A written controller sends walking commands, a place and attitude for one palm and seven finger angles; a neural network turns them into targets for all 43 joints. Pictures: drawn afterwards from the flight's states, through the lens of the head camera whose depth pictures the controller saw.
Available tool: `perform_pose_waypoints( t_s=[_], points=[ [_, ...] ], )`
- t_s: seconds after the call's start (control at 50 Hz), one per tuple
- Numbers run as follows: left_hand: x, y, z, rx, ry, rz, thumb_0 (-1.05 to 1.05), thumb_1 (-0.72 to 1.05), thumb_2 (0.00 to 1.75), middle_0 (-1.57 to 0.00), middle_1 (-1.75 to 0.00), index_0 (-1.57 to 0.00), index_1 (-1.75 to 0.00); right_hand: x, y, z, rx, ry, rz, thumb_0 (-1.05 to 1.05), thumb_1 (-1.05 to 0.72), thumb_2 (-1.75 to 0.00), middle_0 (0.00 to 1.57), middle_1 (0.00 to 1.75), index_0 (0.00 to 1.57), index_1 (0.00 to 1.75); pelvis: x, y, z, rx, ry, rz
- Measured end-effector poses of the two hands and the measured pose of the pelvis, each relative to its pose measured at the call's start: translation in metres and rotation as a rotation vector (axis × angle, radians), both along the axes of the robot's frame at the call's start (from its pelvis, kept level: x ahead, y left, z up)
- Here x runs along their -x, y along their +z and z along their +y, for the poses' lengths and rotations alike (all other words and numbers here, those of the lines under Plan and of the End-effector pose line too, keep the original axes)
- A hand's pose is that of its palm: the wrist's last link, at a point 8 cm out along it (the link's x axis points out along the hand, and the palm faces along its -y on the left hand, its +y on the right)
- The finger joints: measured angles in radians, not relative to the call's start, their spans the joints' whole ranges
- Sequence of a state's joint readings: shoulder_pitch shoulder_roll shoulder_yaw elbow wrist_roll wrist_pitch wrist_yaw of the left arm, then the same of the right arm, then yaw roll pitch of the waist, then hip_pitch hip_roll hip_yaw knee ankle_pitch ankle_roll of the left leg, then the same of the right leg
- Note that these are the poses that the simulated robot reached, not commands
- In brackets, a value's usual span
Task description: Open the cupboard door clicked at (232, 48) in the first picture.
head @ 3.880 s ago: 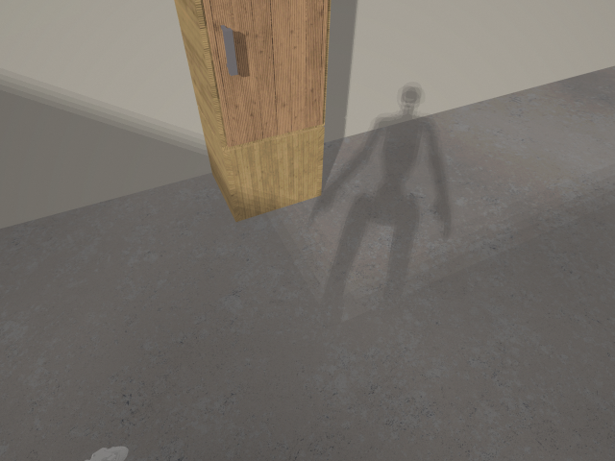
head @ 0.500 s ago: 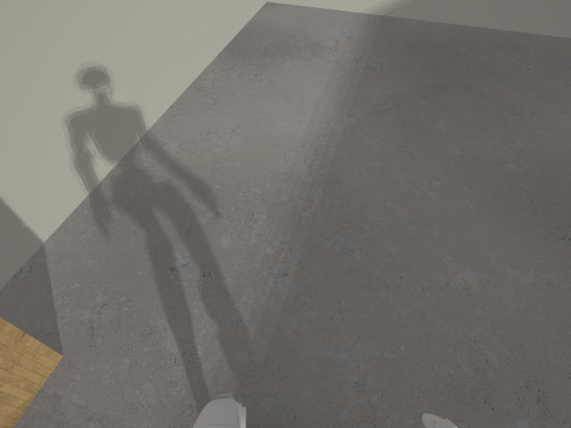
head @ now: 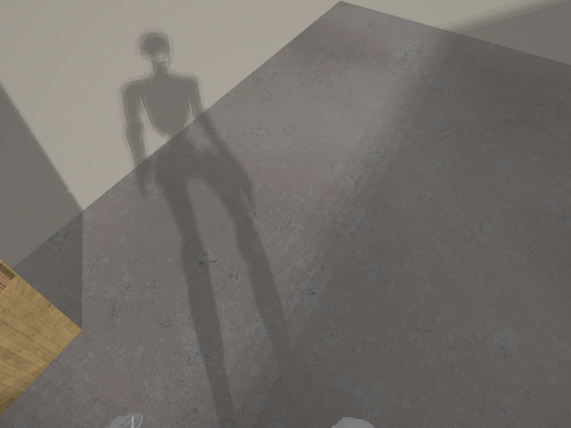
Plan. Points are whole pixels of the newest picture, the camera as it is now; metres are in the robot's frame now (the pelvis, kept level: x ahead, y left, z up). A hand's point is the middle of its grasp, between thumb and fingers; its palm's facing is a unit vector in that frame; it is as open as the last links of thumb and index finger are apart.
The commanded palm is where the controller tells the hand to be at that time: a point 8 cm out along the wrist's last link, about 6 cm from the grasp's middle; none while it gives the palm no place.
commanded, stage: turn to face it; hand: left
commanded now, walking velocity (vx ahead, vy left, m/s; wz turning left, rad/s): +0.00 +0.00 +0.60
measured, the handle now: out of the picture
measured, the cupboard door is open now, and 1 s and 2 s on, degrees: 0 0 0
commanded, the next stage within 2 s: take the last steps up to it in 1.52 s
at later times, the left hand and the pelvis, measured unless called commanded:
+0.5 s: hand out of the picture -0.01 +0.14 -0.15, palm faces +0.36 -0.89 -0.27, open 7.3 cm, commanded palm none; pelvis -0.01 -0.07 +0.00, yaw +20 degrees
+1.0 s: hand out of the picture -0.08 +0.21 -0.16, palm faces +0.62 -0.74 -0.25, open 7.4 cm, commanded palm none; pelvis -0.03 -0.03 +0.00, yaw +37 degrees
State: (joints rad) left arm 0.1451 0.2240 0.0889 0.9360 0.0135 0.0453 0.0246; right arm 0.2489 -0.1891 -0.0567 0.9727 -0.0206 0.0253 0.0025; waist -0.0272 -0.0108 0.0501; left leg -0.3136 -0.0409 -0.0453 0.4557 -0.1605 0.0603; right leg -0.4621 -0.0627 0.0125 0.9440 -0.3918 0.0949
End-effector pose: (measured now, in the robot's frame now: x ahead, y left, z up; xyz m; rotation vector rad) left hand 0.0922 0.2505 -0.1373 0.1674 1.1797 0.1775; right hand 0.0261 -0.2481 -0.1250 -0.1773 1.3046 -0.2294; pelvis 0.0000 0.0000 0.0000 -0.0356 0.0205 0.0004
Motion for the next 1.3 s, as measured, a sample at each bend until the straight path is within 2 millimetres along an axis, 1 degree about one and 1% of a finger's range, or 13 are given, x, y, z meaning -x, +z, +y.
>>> perform_pose_waypoints(
  t_s=[0.1,0.18,0.3,0.42,0.54,0.68,0.74,0.8,0.88,1.04,1.12,1.18,1.3],
  points=[
    [-0.013,0.013,-0.013,-0.039,0.022,-0.065,0.00,0.91,0.90,-0.20,-0.30,-0.20,-0.30,-0.003,-0.010,-0.022,-0.020,0.029,0.014,0.00,-0.91,-0.89,0.20,0.30,0.21,0.30,0.002,-0.003,-0.021,-0.014,0.059,0.005],
    [-0.009,0.021,-0.031,-0.077,0.049,-0.123,0.00,0.91,0.90,-0.20,-0.30,-0.20,-0.30,-0.013,-0.028,-0.046,-0.048,0.065,0.009,0.00,-0.91,-0.89,0.20,0.30,0.21,0.30,0.004,-0.011,-0.043,-0.035,0.108,0.002],
    [0.032,0.036,-0.052,-0.099,0.133,-0.103,0.00,0.91,0.90,-0.20,-0.30,-0.20,-0.30,-0.044,-0.026,-0.067,-0.065,0.160,-0.008,0.00,-0.91,-0.89,0.20,0.30,0.20,0.30,0.006,-0.002,-0.062,-0.068,0.203,-0.026],
    [0.080,0.032,-0.067,-0.078,0.244,-0.052,0.00,0.91,0.90,-0.20,-0.30,-0.20,-0.30,-0.076,-0.021,-0.069,-0.062,0.280,-0.001,0.00,-0.91,-0.89,0.20,0.30,0.20,0.30,0.008,0.001,-0.071,-0.087,0.298,-0.029],
    [0.149,0.016,-0.073,-0.037,0.372,0.060,0.00,0.91,0.90,-0.20,-0.30,-0.20,-0.30,-0.119,-0.016,-0.044,-0.042,0.419,-0.016,0.01,-0.91,-0.89,0.20,0.30,0.20,0.30,0.013,-0.001,-0.066,-0.081,0.378,-0.016],
    [0.236,-0.015,-0.060,0.016,0.535,0.193,0.00,0.91,0.90,-0.20,-0.30,-0.20,-0.30,-0.175,-0.005,0.026,-0.016,0.611,-0.141,0.01,-0.91,-0.89,0.20,0.30,0.20,0.30,0.024,-0.016,-0.040,-0.042,0.471,0.002],
    [0.258,-0.023,-0.049,0.026,0.583,0.234,0.00,0.91,0.90,-0.20,-0.30,-0.20,-0.30,-0.184,0.003,0.052,-0.014,0.665,-0.192,0.00,-0.91,-0.89,0.20,0.30,0.20,0.30,0.029,-0.018,-0.033,-0.047,0.498,-0.002],
    [0.259,-0.018,-0.039,0.023,0.612,0.213,0.01,0.91,0.90,-0.20,-0.30,-0.20,-0.30,-0.183,0.012,0.065,-0.006,0.695,-0.202,0.00,-0.91,-0.89,0.20,0.30,0.20,0.30,0.031,-0.010,-0.028,-0.029,0.533,-0.009],
    [0.243,-0.007,-0.025,0.005,0.630,0.117,0.01,0.91,0.90,-0.20,-0.30,-0.20,-0.30,-0.176,0.015,0.073,-0.008,0.724,-0.177,0.00,-0.91,-0.89,0.20,0.30,0.21,0.30,0.033,-0.003,-0.025,-0.019,0.581,-0.016],
    [0.196,0.012,-0.014,-0.056,0.645,-0.038,0.00,0.91,0.90,-0.20,-0.30,-0.20,-0.30,-0.161,0.001,0.059,-0.038,0.739,-0.097,0.00,-0.91,-0.89,0.20,0.30,0.21,0.30,0.027,-0.002,-0.036,-0.030,0.669,-0.011],
    [0.175,0.022,-0.021,-0.095,0.651,-0.095,0.00,0.91,0.90,-0.20,-0.30,-0.20,-0.30,-0.160,-0.015,0.040,-0.051,0.741,-0.044,0.00,-0.91,-0.89,0.20,0.30,0.21,0.30,0.018,-0.006,-0.050,-0.040,0.717,-0.003],
    [0.169,0.027,-0.033,-0.137,0.661,-0.128,0.00,0.91,0.90,-0.20,-0.30,-0.20,-0.30,-0.167,-0.030,0.026,-0.063,0.748,-0.012,0.00,-0.91,-0.89,0.20,0.30,0.21,0.30,0.011,-0.013,-0.062,-0.048,0.755,-0.003],
    [0.194,0.038,-0.070,-0.138,0.748,-0.091,0.00,0.91,0.90,-0.20,-0.30,-0.20,-0.30,-0.181,-0.029,0.018,-0.063,0.813,0.032,0.01,-0.91,-0.89,0.20,0.30,0.20,0.30,0.006,-0.004,-0.071,-0.078,0.848,-0.014]
  ],
)
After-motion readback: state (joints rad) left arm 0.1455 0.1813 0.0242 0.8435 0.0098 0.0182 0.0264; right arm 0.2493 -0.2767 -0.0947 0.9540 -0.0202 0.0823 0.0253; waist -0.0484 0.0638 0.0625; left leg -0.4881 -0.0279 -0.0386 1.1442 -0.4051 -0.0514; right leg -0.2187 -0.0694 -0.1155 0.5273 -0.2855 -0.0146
